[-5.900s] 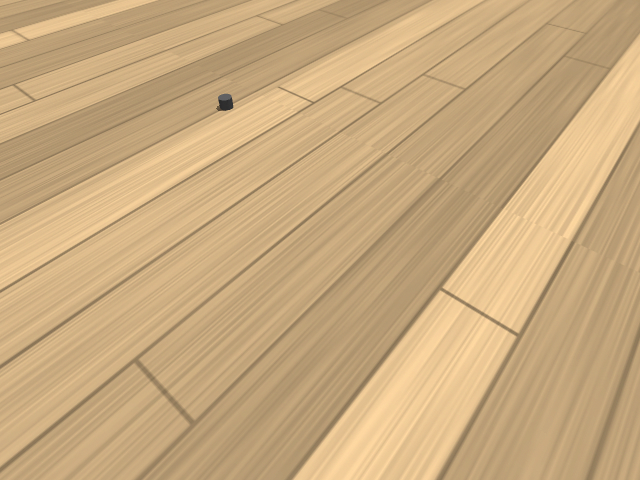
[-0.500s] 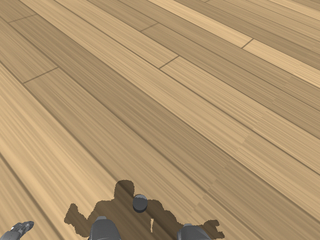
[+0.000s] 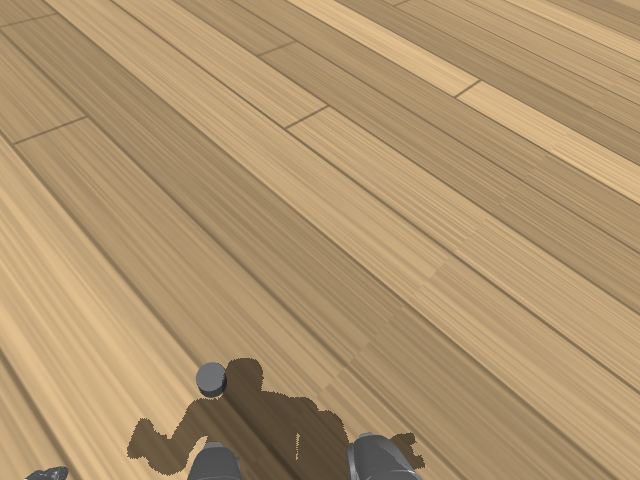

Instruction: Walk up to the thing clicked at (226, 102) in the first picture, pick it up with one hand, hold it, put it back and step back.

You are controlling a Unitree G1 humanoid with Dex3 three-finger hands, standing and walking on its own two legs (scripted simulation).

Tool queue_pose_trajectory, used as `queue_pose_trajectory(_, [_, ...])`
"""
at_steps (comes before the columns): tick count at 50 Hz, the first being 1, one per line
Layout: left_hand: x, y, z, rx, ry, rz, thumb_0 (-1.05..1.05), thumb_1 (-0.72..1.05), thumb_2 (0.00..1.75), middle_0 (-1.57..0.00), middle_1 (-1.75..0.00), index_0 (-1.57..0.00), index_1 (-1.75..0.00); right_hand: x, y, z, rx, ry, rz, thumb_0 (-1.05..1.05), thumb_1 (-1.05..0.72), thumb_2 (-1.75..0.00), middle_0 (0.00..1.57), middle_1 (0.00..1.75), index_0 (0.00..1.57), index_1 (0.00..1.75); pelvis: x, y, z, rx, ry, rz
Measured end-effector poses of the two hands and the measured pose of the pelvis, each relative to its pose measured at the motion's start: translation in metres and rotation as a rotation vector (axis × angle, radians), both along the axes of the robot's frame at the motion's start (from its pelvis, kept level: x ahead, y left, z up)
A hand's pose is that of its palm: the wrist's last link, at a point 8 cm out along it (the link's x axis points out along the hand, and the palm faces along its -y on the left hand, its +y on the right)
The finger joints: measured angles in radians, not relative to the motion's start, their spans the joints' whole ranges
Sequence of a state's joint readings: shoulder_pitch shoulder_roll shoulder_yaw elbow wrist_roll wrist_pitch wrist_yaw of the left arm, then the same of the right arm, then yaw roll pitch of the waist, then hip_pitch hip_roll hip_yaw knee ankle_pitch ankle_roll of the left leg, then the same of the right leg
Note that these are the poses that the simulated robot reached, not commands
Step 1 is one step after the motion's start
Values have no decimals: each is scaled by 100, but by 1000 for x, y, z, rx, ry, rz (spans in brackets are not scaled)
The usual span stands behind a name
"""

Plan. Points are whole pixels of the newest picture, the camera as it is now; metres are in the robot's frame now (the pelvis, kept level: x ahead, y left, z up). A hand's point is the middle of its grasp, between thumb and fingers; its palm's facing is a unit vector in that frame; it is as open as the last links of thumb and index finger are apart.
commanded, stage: walk up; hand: left
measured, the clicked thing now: (211, 380) +0.45 +0.23 -0.70
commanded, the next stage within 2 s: stand in 1.96 s
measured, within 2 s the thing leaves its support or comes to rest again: neither
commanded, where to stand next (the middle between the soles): +0.14 -0.02 m, yaw +5 degrees
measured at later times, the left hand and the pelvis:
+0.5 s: hand out of the picture -0.03 +0.21 -0.10, palm faces +0.10 -0.87 -0.48, open 7.4 cm; pelvis +0.00 -0.08 +0.03, yaw +6 degrees
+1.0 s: hand out of the picture +0.07 +0.23 -0.12, palm faces +0.06 -0.93 -0.36, open 7.4 cm; pelvis +0.01 -0.04 +0.03, yaw +5 degrees
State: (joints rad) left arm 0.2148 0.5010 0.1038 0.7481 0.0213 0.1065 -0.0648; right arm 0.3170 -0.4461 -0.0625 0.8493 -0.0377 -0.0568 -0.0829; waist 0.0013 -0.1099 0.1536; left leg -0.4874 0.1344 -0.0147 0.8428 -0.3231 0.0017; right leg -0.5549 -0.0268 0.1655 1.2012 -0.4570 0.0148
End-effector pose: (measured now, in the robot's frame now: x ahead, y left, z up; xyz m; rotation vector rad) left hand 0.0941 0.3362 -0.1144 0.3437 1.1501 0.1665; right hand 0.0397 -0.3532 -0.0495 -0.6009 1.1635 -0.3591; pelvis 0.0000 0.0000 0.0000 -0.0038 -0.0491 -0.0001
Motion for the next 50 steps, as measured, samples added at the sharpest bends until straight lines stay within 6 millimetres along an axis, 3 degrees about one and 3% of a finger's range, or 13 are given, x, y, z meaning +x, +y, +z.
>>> queue_pose_trajectory(5, [-37, -49, -5, 52, 2, 39, 0, 91, 90, -21, -30, -20, -30, 6, -69, -23, 9, -32, 13, 1, -90, -90, 21, 30, 21, 30, -11, -56, -18, -10, 1, -4])
queue_pose_trajectory(8, [-66, -82, 2, 47, 38, 83, 0, 91, 90, -21, -30, -20, -30, 13, -83, -33, 60, -34, -9, 1, -90, -90, 20, 30, 20, 30, -15, -72, -10, -9, -3, 10])
queue_pose_trajectory(11, [-88, -106, 19, 37, 63, 117, 0, 91, 90, -21, -30, -20, -30, 19, -83, -37, 133, -16, 9, 1, -91, -90, 20, 30, 20, 30, -14, -80, 5, -2, 0, 24])
queue_pose_trajectory(15, [-109, -116, 41, 63, 82, 156, 0, 90, 90, -21, -30, -21, -30, 21, -73, -41, 217, 42, 36, 1, -91, -90, 20, 30, 20, 30, -9, -88, 21, 8, 11, 44])
queue_pose_trajectory(21, [-129, -103, 60, 129, 114, 207, 0, 90, 90, -21, -30, -21, -30, 33, -51, -47, 290, 111, 73, 1, -91, -90, 20, 30, 20, 30, -2, -88, 29, 10, 25, 75])
queue_pose_trajectory(26, [-138, -82, 58, 143, 133, 225, 0, 90, 90, -21, -30, -20, -30, 66, -24, -47, 307, 77, 125, 1, -91, -90, 20, 30, 20, 30, -1, -74, 27, 12, 29, 104])
queue_pose_trajectory(31, [-128, -60, 40, 122, 138, 220, 0, 90, 90, -21, -30, -20, -30, 97, 6, -42, 304, -29, 167, 1, -91, -90, 20, 30, 20, 30, -4, -54, 19, 29, 19, 109])
queue_pose_trajectory(35, [-102, -54, 33, 97, 89, 200, 0, 91, 90, -21, -30, -20, -30, 106, 21, -31, 308, -79, 173, 1, -91, -90, 20, 30, 20, 30, -3, -48, 22, 4, 15, 110])
queue_pose_trajectory(39, [-77, -56, 29, 80, 21, 169, 0, 91, 90, -21, -30, -20, -30, 111, 23, -31, 307, -91, 166, 1, -90, -90, 20, 30, 20, 30, -1, -49, 19, -3, 12, 104])
queue_pose_trajectory(43, [-63, -63, 29, 58, 1, 145, 0, 91, 90, -21, -30, -20, -30, 109, 24, -32, 313, -78, 137, 1, -91, -90, 20, 30, 20, 30, 0, -47, 22, -14, 3, 105])
queue_pose_trajectory(50, [-38, -65, 35, 13, 4, 116, 0, 91, 90, -21, -30, -20, -30, 87, 28, -28, 317, -6, 87, 1, -91, -90, 20, 30, 20, 30, 6, -37, 34, -9, 9, 93])
